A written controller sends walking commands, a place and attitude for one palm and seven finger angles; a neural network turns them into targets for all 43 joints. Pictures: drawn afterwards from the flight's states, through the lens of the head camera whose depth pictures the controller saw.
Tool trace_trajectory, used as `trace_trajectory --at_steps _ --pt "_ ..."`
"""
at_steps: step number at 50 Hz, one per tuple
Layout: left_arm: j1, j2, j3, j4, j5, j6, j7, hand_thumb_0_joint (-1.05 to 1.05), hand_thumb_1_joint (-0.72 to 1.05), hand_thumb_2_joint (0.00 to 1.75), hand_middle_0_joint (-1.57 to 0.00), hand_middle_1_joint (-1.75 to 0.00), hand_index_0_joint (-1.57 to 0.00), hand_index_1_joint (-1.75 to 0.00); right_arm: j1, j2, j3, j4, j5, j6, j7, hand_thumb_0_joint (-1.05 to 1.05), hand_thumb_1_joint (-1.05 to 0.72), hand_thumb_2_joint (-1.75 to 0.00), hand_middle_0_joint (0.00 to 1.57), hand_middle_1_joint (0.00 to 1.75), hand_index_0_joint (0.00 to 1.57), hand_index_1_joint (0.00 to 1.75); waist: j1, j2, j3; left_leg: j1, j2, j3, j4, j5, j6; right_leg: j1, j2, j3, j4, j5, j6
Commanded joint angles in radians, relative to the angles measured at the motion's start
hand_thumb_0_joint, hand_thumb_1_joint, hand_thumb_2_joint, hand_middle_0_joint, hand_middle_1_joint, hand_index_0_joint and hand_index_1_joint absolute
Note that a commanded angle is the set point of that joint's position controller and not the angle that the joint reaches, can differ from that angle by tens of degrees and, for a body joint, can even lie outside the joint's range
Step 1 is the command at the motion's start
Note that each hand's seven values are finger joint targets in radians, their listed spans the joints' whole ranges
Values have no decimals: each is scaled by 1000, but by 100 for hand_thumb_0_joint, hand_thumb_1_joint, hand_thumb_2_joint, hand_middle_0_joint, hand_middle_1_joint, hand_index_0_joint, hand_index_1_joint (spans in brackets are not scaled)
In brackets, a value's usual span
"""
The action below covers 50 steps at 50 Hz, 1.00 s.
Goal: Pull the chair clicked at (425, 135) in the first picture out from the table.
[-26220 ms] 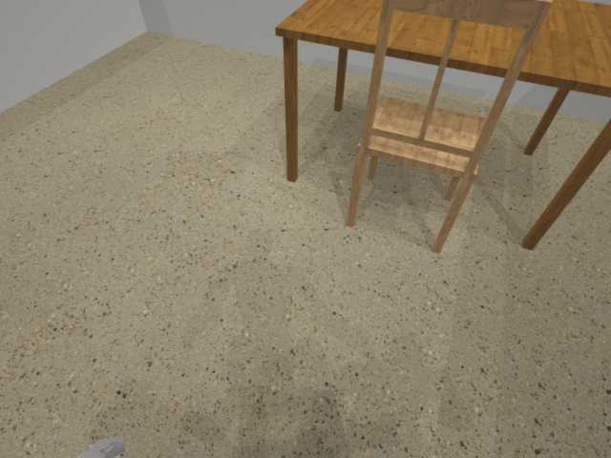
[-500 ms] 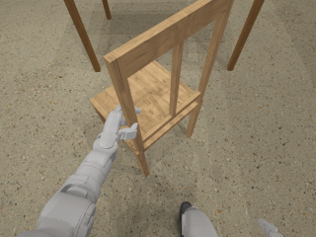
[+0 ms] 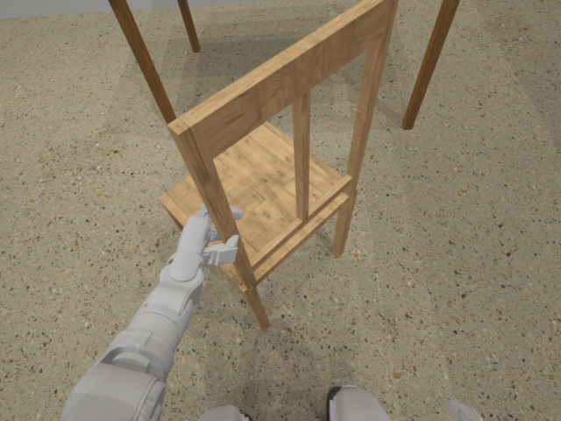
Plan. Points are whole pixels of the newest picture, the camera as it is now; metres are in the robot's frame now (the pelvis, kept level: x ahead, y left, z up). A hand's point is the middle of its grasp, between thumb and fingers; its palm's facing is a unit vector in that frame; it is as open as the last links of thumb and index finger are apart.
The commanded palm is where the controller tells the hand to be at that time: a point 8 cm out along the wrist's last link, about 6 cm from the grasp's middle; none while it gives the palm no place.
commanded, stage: stop walking, hand still on the chair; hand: left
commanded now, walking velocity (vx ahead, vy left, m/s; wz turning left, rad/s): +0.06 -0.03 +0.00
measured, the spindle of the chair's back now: (301, 168) +0.53 -0.03 -0.05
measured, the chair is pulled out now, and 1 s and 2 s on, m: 0.65 0.66 0.66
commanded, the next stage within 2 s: open the thumb and straighten the fingers in 0.98 s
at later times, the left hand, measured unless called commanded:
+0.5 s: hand (227, 251) +0.36 +0.10 -0.04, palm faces -0.16 -0.96 -0.22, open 6.4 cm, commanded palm +0.35 +0.15 -0.02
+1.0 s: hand (225, 252) +0.36 +0.10 -0.04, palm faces -0.20 -0.96 -0.21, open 6.5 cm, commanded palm +0.35 +0.15 -0.02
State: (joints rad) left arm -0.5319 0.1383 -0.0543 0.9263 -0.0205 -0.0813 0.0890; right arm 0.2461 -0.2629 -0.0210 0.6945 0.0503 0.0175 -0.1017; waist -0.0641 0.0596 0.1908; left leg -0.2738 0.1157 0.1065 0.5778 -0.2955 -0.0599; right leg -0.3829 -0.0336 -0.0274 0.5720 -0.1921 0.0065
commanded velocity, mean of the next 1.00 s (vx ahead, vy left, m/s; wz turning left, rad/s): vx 0.00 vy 0.00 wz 0.00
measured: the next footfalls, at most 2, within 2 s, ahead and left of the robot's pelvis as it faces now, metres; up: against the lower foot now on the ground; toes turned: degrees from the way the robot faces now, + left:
none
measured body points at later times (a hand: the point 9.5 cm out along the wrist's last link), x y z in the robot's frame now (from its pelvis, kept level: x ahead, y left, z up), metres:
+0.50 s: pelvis +0.05 +0.01 +0.01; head +0.09 -0.01 +0.46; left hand +0.37 +0.15 -0.03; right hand +0.18 -0.24 -0.11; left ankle +0.00 +0.16 -0.73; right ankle +0.07 -0.12 -0.73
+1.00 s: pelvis +0.06 +0.03 +0.01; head +0.09 +0.02 +0.46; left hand +0.37 +0.15 -0.03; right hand +0.17 -0.21 -0.11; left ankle +0.00 +0.16 -0.73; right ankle +0.07 -0.12 -0.73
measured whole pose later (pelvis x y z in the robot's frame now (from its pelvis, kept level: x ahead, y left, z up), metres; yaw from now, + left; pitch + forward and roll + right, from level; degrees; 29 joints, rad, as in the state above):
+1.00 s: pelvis +0.06 +0.03 +0.01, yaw -1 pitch -1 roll +0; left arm -0.24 0.11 -0.18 0.70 0.00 -0.03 0.11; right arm 0.22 -0.20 0.02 0.65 0.03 0.09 -0.10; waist -0.06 0.03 0.10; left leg -0.10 0.08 0.15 0.46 -0.33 -0.03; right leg -0.23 -0.06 0.00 0.47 -0.23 0.05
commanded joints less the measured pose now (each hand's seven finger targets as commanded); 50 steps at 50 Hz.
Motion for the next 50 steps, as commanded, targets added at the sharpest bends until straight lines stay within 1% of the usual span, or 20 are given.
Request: trace_trajectory --at_steps 1,3,4,7,8,11,13,14,18,19,23,26,28,30,35,36,43,47,48,50 --pt "-295 131 46 -332 -28 -78 2 0 90 90 -50 -145 -50 -145 -7 -90 -29 -121 -4 -36 -15 0 -90 -90 20 30 20 30 44 -134 -477 118 32 -61 -90 17 66 215 -120 117 -153 -38 -30" --pt "-250 133 45 -335 -28 -68 7 0 90 90 -50 -145 -50 -145 -15 -82 -25 -117 -6 -37 -17 0 -90 -90 20 30 20 30 43 -139 -468 136 17 -44 -91 21 64 213 -135 136 -177 -14 -35" --pt "-238 140 51 -344 -27 -64 8 0 90 90 -50 -145 -50 -145 -18 -89 -26 -115 -8 -40 -18 0 -90 -90 20 30 20 30 43 -121 -464 149 14 -46 -104 36 63 213 -128 129 -180 -5 -35" --pt "-178 125 40 -351 -24 -57 10 0 90 90 -50 -145 -50 -145 -31 -81 -23 -114 -11 -40 -17 0 -90 -90 20 30 20 30 47 -123 -458 165 34 -48 -121 148 67 258 -119 106 -145 148 -26" --pt "-158 122 40 -340 -24 -53 10 0 90 90 -50 -145 -50 -145 -33 -81 -24 -113 -12 -38 -17 0 -90 -90 20 30 20 30 48 -144 -456 169 35 -46 -120 167 65 267 -121 109 -145 192 -26" --pt "-139 119 32 -370 -21 -50 10 0 90 90 -50 -145 -50 -145 -42 -81 -23 -116 -13 -33 -19 0 -90 -90 20 30 20 30 44 -131 -474 194 41 -39 -127 256 60 309 -121 94 -113 355 -30" --pt "-119 106 21 -381 -21 -48 9 0 90 90 -50 -145 -50 -145 -51 -78 -22 -120 -14 -26 -19 0 -90 -90 20 30 20 30 44 -108 -478 208 45 -37 -128 304 57 323 -123 86 -99 418 -33" --pt "-101 109 21 -367 -21 -45 9 0 90 90 -50 -145 -50 -145 -56 -81 -22 -124 -15 -25 -19 0 -90 -90 20 30 20 30 44 -88 -457 212 41 -33 -132 306 57 304 -118 86 -105 415 -31" --pt "-77 89 5 -389 -19 -43 11 0 90 90 -50 -145 -50 -145 -63 -73 -20 -136 -16 -6 -17 0 -90 -90 20 30 20 30 43 -101 -456 222 46 -32 -137 333 56 313 -118 78 -99 437 -34" --pt "-74 98 9 -398 -19 -43 12 0 90 90 -50 -145 -50 -145 -65 -76 -21 -138 -16 -4 -17 0 -90 -90 20 30 20 30 42 -87 -450 226 42 -29 -139 336 55 312 -116 78 -102 448 -35" --pt "-49 71 -13 -409 -18 -38 15 0 90 90 -50 -145 -50 -145 -74 -67 -16 -154 -17 13 -15 0 -90 -90 20 30 20 30 43 -111 -457 223 40 -31 -142 336 56 325 -118 76 -100 459 -37" --pt "-36 71 -16 -421 -16 -40 17 0 90 90 -50 -145 -50 -145 -80 -67 -15 -162 -19 22 -14 0 -90 -90 20 30 20 30 46 -74 -449 228 42 -37 -151 350 58 312 -111 70 -99 437 -35" --pt "-33 64 -26 -433 -16 -41 17 0 90 90 -50 -145 -50 -145 -80 -65 -13 -165 -20 26 -12 0 -90 -90 20 30 20 30 45 -83 -454 232 43 -37 -149 366 58 318 -110 65 -95 453 -36" --pt "-29 59 -32 -447 -15 -43 17 0 90 90 -50 -145 -50 -145 -82 -65 -13 -172 -18 28 -12 0 -90 -90 20 30 20 30 45 -61 -452 233 45 -39 -155 376 58 314 -104 57 -89 443 -34" --pt "-18 61 -38 -481 -13 -49 20 0 90 90 -50 -145 -50 -145 -77 -64 -11 -175 -21 29 -10 0 -90 -90 20 30 20 30 44 -84 -459 239 47 -42 -151 429 57 333 -107 49 -78 497 -36" --pt "-8 55 -42 -476 -13 -50 20 0 90 90 -50 -145 -50 -145 -81 -64 -10 -176 -22 30 -10 0 -90 -90 20 30 20 30 45 -71 -453 238 48 -41 -151 430 59 325 -106 51 -79 491 -36" --pt "0 50 -52 -496 -11 -58 22 0 90 90 -50 -145 -50 -145 -74 -61 -9 -173 -23 32 -7 0 -90 -90 20 30 20 30 44 -79 -460 237 46 -42 -152 423 59 336 -108 51 -81 492 -37" --pt "7 48 -57 -507 -11 -61 24 0 90 90 -50 -145 -50 -145 -74 -60 -9 -173 -24 30 -6 0 -90 -90 20 30 20 30 44 -57 -459 243 49 -40 -150 435 61 332 -109 50 -79 493 -37" --pt "6 44 -59 -512 -11 -62 24 0 90 90 -50 -145 -50 -145 -69 -60 -10 -172 -24 30 -6 0 -90 -90 20 30 20 30 43 -73 -459 242 49 -44 -150 439 61 338 -109 51 -80 500 -38" --pt "5 53 -56 -516 -11 -62 26 0 90 90 -50 -145 -50 -145 -72 -61 -10 -171 -23 30 -6 0 -90 -90 20 30 20 30 43 -69 -455 235 48 -41 -151 417 60 342 -111 54 -85 493 -38"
